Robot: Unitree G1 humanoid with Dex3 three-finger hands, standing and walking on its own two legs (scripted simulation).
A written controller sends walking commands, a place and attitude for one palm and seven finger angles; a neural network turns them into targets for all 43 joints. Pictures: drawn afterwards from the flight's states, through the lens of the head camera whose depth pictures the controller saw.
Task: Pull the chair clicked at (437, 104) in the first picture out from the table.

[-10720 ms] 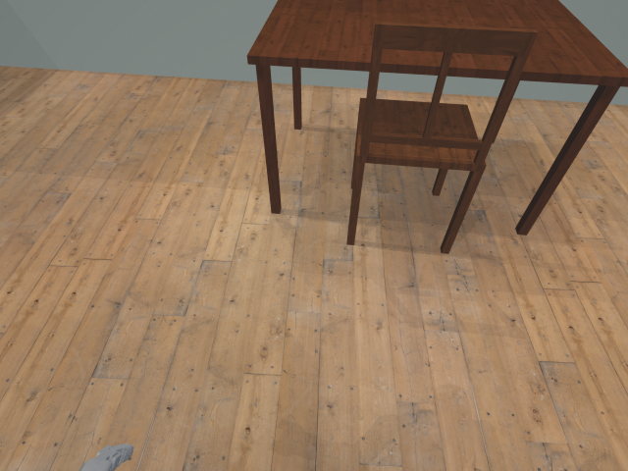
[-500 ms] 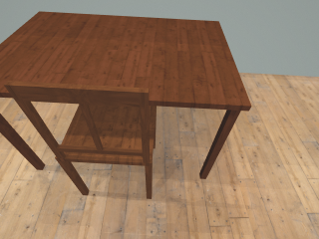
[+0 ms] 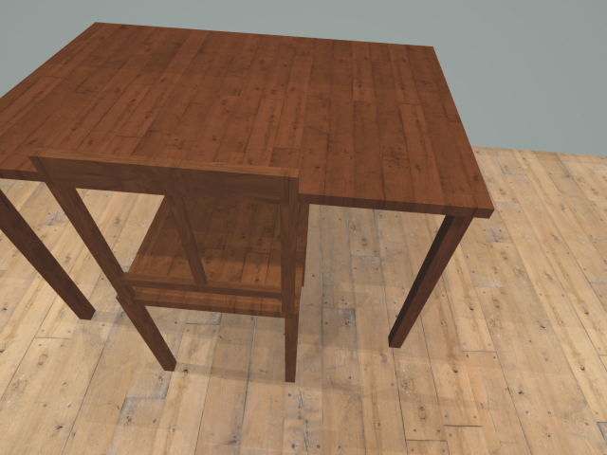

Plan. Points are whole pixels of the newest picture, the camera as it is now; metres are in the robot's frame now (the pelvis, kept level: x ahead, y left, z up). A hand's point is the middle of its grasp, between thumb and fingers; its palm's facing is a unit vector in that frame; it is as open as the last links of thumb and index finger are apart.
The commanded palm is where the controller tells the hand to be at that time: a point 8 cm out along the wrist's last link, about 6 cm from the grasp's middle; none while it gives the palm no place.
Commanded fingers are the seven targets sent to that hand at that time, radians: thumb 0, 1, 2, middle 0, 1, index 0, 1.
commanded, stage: shuffle to correct the standing spot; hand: left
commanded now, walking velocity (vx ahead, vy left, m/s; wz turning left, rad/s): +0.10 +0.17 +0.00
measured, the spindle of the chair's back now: (189, 243) +0.48 +0.26 -0.08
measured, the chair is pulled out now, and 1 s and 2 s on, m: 0.00 0.00 0.00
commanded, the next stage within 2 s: come to a stop and stand still in 0.08 s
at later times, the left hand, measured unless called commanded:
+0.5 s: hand out of the picture +0.12 +0.19 -0.17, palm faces +0.02 -0.98 -0.21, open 7.3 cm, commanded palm none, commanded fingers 0.00 0.90 0.90 -0.20 -0.30 -0.20 -0.30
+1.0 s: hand out of the picture +0.01 +0.19 -0.17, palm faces +0.05 -0.98 -0.21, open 7.3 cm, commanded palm none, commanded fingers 0.00 0.90 0.90 -0.20 -0.30 -0.20 -0.30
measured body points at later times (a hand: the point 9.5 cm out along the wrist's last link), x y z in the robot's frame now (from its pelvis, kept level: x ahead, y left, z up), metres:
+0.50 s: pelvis +0.05 +0.02 +0.00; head +0.08 +0.01 +0.44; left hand +0.12 +0.24 -0.15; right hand +0.00 -0.17 -0.17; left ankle -0.03 +0.09 -0.73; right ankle +0.07 -0.08 -0.74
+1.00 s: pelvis +0.01 +0.02 +0.00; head +0.03 +0.01 +0.45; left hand +0.01 +0.24 -0.15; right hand +0.03 -0.21 -0.16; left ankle -0.01 +0.11 -0.74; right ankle +0.07 -0.08 -0.74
